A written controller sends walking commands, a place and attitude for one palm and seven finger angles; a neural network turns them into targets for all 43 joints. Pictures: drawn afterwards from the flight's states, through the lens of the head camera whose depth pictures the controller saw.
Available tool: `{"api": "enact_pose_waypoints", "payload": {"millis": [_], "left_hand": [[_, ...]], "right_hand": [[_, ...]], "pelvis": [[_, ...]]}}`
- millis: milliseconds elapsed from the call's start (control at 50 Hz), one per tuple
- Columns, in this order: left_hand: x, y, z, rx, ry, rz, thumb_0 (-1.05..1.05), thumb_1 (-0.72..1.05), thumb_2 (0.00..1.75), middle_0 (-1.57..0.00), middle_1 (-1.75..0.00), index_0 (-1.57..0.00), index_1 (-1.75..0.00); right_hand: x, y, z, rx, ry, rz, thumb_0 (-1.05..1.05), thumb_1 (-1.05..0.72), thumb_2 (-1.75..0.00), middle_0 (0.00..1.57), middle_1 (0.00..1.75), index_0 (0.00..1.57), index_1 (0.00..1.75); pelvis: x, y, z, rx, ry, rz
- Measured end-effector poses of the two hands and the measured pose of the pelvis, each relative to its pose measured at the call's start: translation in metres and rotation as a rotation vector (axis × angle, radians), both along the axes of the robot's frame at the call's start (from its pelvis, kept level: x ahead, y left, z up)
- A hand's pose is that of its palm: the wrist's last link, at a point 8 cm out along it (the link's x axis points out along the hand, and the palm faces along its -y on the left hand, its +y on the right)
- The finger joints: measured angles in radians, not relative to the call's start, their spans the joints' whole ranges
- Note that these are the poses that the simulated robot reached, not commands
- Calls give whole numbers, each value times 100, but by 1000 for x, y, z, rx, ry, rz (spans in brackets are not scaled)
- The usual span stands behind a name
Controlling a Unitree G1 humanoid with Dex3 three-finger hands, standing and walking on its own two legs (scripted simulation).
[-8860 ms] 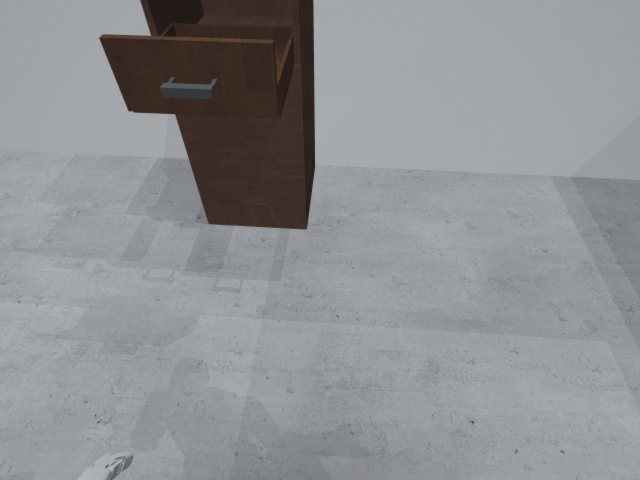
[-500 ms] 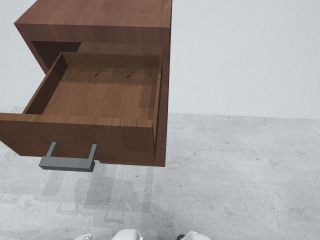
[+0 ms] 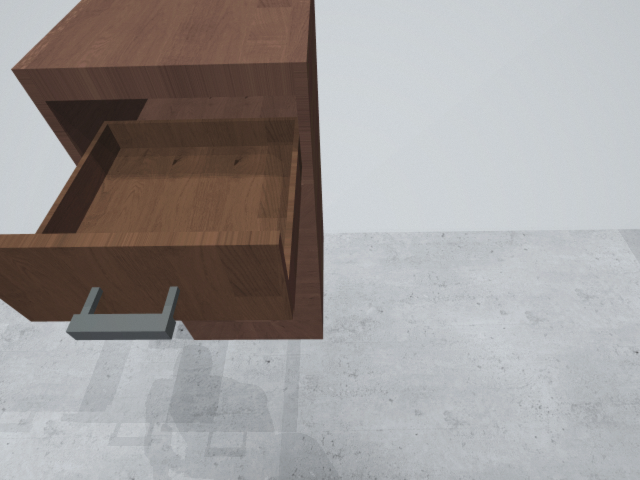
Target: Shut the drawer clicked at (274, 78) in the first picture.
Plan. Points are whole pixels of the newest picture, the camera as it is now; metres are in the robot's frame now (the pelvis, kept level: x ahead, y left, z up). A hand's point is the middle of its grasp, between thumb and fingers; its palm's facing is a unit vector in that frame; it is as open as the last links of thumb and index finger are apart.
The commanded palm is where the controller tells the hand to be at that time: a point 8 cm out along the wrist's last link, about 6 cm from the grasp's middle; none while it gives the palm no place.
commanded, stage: look again from close up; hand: left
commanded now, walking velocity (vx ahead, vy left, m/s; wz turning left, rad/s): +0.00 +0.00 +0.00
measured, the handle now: (128, 310) +0.30 +0.26 +0.05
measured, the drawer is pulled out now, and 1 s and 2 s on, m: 0.29 0.29 0.29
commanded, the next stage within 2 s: shuffle to correct the standing spot in 0.48 s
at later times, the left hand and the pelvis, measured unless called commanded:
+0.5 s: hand out of the picture +0.01 +0.14 -0.16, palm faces +0.06 -0.98 -0.20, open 7.3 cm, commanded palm none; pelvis +0.02 -0.03 +0.01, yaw +1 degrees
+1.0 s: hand out of the picture -0.02 +0.18 -0.16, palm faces +0.12 -0.96 -0.24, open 7.3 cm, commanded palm none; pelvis +0.00 +0.00 +0.01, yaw +1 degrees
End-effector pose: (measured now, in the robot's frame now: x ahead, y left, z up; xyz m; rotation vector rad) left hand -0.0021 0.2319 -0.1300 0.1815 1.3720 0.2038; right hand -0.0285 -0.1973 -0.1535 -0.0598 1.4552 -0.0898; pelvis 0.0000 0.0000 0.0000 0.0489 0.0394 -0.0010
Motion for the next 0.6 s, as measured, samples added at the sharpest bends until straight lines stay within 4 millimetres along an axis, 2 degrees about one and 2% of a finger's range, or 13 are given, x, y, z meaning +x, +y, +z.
{"api": "enact_pose_waypoints", "payload": {"millis": [60, 140, 240, 340, 460, 600], "left_hand": [[-2, -18, -1, -4, 31, -38, 1, 92, 90, -20, -30, -20, -30], [-2, -28, 0, -10, 16, -20, 2, 93, 90, -20, -30, -21, -30], [6, -32, -11, -31, -20, 14, 2, 94, 90, -20, -30, -21, -30], [10, -37, -9, -40, -32, 31, 2, 94, 90, -20, -30, -21, -30], [4, -43, -3, -44, -3, 24, 1, 93, 90, -20, -30, -20, -30], [-1, -54, -2, -52, 32, 27, 1, 91, 90, -20, -30, -20, -30]], "right_hand": [[2, -14, -8, 0, 11, -11, 0, -90, -90, 20, 30, 20, 30], [16, -26, -4, -18, -26, -14, 0, -91, -90, 20, 30, 20, 30], [42, -37, 1, -68, -95, 16, 1, -92, -90, 20, 30, 20, 30], [55, -43, 9, -87, -120, 47, 1, -93, -90, 20, 30, 20, 30], [59, -47, 10, -78, -107, 48, 1, -93, -90, 20, 30, 20, 30], [49, -47, 9, -59, -58, 41, 1, -92, -90, 20, 30, 20, 30]], "pelvis": [[-5, -4, -2, -59, -9, 5], [0, -11, 1, -61, -27, 14], [8, -17, -2, -63, -55, 34], [14, -21, 3, -45, -62, 24], [19, -25, 7, -36, -55, 18], [24, -32, 9, -31, -52, 17]]}}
